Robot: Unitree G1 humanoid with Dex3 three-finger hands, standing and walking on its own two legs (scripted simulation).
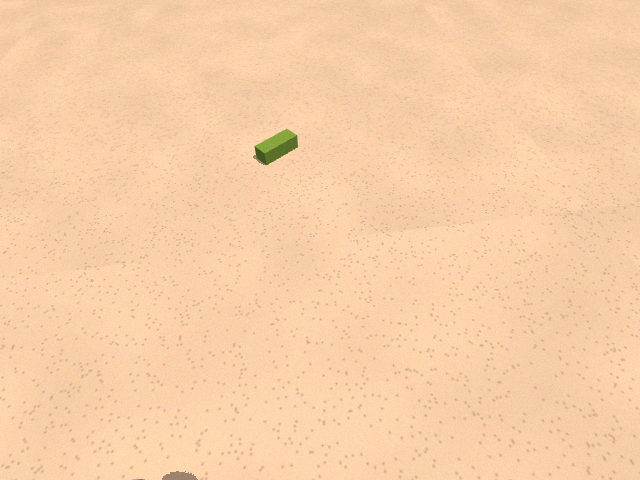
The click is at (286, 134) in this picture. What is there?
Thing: lying carton
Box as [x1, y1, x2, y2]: [255, 129, 297, 164]
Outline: 296,135 289,130 285,129 255,146 257,158 265,164 267,164 297,146
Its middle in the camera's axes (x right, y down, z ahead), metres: -0.21 -0.45 +1.98
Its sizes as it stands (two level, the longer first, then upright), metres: 0.210 0.082 0.074
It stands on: the floor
